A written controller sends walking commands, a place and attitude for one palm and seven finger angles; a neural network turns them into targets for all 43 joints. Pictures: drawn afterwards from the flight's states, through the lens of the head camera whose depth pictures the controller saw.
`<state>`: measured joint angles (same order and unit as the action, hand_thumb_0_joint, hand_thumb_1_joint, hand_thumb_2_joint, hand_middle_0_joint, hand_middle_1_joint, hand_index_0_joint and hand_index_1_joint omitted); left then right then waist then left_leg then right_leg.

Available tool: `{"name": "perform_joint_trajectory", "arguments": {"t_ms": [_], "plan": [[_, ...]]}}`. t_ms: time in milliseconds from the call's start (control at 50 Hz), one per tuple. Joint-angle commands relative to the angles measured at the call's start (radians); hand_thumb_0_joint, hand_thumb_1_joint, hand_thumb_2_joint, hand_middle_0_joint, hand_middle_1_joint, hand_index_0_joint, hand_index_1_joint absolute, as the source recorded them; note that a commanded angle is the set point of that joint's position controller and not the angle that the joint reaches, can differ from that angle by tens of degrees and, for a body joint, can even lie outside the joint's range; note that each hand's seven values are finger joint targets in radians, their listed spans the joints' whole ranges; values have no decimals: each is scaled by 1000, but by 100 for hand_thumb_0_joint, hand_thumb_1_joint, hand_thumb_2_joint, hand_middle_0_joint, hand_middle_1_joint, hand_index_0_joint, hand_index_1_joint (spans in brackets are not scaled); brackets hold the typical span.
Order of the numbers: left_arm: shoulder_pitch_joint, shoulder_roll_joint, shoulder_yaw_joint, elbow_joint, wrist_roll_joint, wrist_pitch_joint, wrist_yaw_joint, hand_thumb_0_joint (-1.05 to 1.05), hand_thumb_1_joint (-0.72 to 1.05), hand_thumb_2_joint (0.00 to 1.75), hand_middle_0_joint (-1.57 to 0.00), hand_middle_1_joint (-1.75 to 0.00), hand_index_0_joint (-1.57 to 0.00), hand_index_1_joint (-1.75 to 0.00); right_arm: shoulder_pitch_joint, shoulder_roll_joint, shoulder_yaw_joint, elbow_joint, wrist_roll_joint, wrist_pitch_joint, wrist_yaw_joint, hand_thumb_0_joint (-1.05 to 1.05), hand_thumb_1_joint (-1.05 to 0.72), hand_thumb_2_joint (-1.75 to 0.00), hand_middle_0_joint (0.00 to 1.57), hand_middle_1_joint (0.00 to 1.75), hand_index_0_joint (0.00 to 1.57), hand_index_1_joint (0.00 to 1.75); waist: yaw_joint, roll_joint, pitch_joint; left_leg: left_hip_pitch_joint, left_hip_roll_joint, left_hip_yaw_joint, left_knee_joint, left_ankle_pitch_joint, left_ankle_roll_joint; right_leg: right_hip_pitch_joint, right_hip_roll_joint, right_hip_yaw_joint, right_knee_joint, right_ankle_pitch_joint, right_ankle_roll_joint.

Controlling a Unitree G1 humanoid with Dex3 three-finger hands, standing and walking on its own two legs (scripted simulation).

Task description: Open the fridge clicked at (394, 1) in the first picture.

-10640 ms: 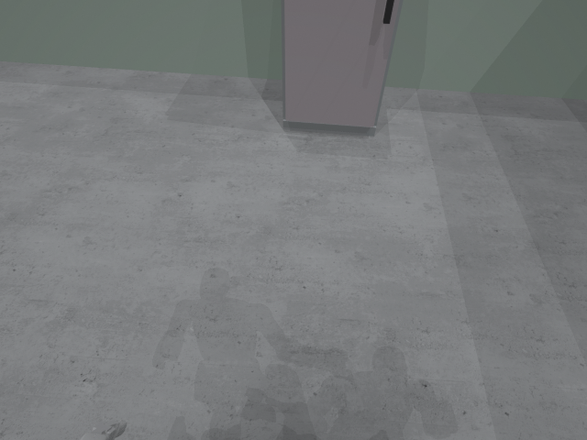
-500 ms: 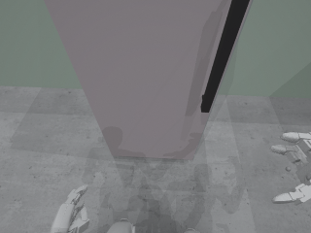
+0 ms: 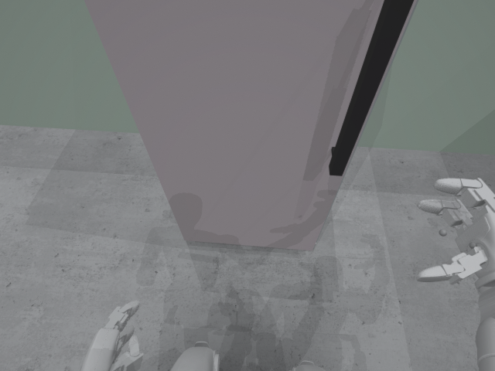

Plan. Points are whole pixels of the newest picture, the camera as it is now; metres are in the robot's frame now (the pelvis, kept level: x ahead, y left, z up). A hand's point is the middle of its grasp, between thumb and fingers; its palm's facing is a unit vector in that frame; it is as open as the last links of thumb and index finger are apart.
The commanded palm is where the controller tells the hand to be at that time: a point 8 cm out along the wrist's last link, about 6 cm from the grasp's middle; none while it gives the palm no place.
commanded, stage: move the hooked fingers beside the handle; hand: right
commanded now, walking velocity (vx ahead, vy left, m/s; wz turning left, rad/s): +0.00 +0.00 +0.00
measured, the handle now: (359, 90) +0.56 -0.15 +0.14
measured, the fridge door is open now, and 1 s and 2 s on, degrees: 0 0 0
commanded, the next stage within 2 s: feel for the door with the fingertips in 2.00 s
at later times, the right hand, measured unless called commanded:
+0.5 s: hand (421, 192) +0.40 -0.25 +0.06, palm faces +0.02 +1.00 +0.00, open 14.0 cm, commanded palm +0.38 -0.29 +0.06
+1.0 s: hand (401, 159) +0.48 -0.23 +0.06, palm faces -0.01 +1.00 +0.00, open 14.0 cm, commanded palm +0.46 -0.28 +0.06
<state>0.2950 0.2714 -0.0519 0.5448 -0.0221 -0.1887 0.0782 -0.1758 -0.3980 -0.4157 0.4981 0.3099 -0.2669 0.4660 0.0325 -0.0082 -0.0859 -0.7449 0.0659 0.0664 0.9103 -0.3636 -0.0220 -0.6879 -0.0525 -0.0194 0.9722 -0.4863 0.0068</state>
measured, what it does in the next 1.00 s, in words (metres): stands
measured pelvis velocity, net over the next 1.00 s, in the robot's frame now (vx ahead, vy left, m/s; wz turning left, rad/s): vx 0.00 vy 0.00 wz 0.03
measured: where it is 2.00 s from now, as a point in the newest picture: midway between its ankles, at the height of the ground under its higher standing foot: outside the picture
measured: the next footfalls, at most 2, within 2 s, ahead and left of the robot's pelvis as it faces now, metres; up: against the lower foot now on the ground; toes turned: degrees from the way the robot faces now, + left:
none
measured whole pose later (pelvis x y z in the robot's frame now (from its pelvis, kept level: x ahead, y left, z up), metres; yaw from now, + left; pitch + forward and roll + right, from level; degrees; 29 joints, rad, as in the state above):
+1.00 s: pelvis +0.00 +0.00 -0.02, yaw +1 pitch +19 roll +2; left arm 0.36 0.27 -0.04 0.60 0.00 0.00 0.04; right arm -0.78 -0.55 -0.46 1.09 0.15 -0.37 0.40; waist 0.13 0.00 -0.09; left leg -0.94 0.05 0.05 0.97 -0.36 -0.03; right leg -0.89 -0.07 -0.02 1.06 -0.51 0.00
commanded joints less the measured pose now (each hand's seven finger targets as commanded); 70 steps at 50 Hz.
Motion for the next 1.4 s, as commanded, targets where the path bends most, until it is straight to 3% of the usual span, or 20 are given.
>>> {"name": "perform_joint_trajectory", "arguments": {"t_ms": [0,100,240,340,380,540,560,660,720,780,840,860,920,1000,1040,1080,1180,1220,1240,1380], "plan": [[21,157,75,-119,-10,-27,6,0,90,90,-20,-30,-20,-30,-267,-265,-87,-145,19,-72,-9,0,50,-30,30,120,30,120,-3,-53,-261,235,-67,-18,-97,165,38,41,50,16,-175,264,-7],[44,157,79,-101,-8,-11,9,0,90,90,-20,-30,-20,-30,-366,-240,-45,-105,7,-97,-2,0,50,-30,30,120,30,120,14,-71,-295,219,-69,-23,-93,171,39,59,49,17,-168,267,-10],[69,166,80,-73,-4,19,8,0,90,90,-20,-30,-20,-30,-474,-314,-85,-2,-18,-112,-23,0,50,-30,30,120,30,120,14,-32,-313,242,-67,-33,-87,175,40,17,49,16,-156,260,-15],[87,165,81,-67,1,44,2,0,90,90,-20,-30,-20,-30,-552,-347,-103,55,-38,-134,-31,0,50,-30,30,120,30,120,17,-68,-354,255,-70,-42,-69,233,41,16,49,8,-137,304,-18],[94,165,81,-65,1,53,-2,0,90,90,-20,-30,-20,-30,-554,-345,-105,113,-43,-134,-26,0,50,-30,30,120,30,120,19,-35,-358,262,-69,-45,-70,241,36,-7,47,5,-134,297,-17],[122,168,88,-51,-1,86,-9,0,90,90,-20,-30,-20,-30,-732,-315,-42,169,-59,-154,-10,0,50,-30,30,120,30,120,56,-87,-389,189,-77,-37,-48,257,41,29,42,12,-108,331,-21],[131,172,90,-47,2,91,-11,0,90,90,-20,-30,-20,-30,-730,-339,-64,183,-63,-152,-15,0,50,-30,30,120,30,120,47,-72,-415,200,-77,-38,-46,264,39,25,41,13,-106,337,-20],[151,175,90,-35,6,115,-16,0,90,90,-20,-30,-20,-30,-782,-373,-82,238,-89,-155,-47,0,50,-30,30,120,30,120,49,-71,-421,178,-78,-32,-36,259,40,14,39,20,-100,345,-19],[159,175,86,-24,9,130,-17,0,90,90,-20,-30,-20,-30,-857,-383,-75,303,-114,-158,-66,0,50,-30,30,120,30,120,71,-47,-389,158,-76,-33,-35,231,35,-26,38,21,-94,300,-21],[166,173,81,-23,13,141,-19,0,90,90,-20,-30,-20,-30,-935,-398,-65,309,-133,-174,-70,0,50,-30,30,120,30,120,78,-121,-426,137,-77,-36,-24,232,39,-5,39,23,-83,313,-20],[185,179,84,-21,17,152,-20,0,90,90,-20,-30,-20,-30,-930,-437,-102,339,-131,-184,-74,0,50,-30,30,120,30,120,76,-86,-467,151,-84,-34,-12,267,41,3,35,29,-69,358,-22],[187,177,81,-18,17,154,-23,0,90,90,-20,-30,-20,-30,-947,-419,-85,342,-132,-182,-69,0,50,-30,30,120,30,120,80,-117,-478,139,-82,-33,-11,271,39,13,35,28,-69,365,-18],[198,182,81,-10,18,167,-27,0,90,90,-20,-30,-20,-30,-972,-404,-61,399,-143,-164,-69,0,50,-30,30,120,30,120,101,-102,-420,93,-83,-25,-19,237,37,-8,30,32,-71,336,-18],[218,185,81,-5,25,181,-29,0,90,90,-20,-30,-20,-30,-1035,-417,-62,399,-155,-164,-79,0,50,-30,30,120,30,120,112,-116,-461,84,-84,-25,-12,243,37,-1,30,36,-60,348,-20],[230,192,77,-2,26,187,-27,0,90,90,-20,-30,-20,-30,-1056,-455,-87,443,-161,-164,-90,0,50,-30,30,120,30,120,122,-87,-429,72,-88,-23,-11,229,39,-28,29,41,-56,332,-23],[235,190,77,4,31,191,-28,0,90,90,-20,-30,-20,-30,-1121,-464,-75,418,-177,-172,-99,0,50,-30,30,120,30,120,128,-148,-469,57,-84,-27,-5,230,38,-5,29,45,-50,345,-20],[265,194,81,16,41,205,-38,0,90,90,-20,-30,-20,-30,-1139,-454,-79,447,-186,-176,-118,0,50,-30,30,120,30,120,139,-153,-521,23,-90,-14,2,258,38,58,21,60,-32,436,-13],[264,192,75,4,40,214,-43,0,90,90,-20,-30,-20,-30,-1076,-438,-71,499,-194,-157,-119,0,50,-30,30,120,30,120,129,-154,-475,30,-91,-13,-4,251,39,21,23,50,-43,413,-14],[273,196,75,0,41,221,-43,0,90,90,-20,-30,-20,-30,-1055,-461,-93,518,-195,-151,-120,0,50,-30,30,120,30,120,126,-112,-465,42,-94,-11,-2,261,41,2,23,50,-41,416,-19],[267,191,80,-28,40,244,-49,0,90,90,-20,-30,-20,-30,-1037,-502,-130,412,-186,-179,-127,0,50,-30,30,120,30,120,109,-121,-518,103,-96,-22,-2,308,38,4,23,35,-42,431,-19]]}}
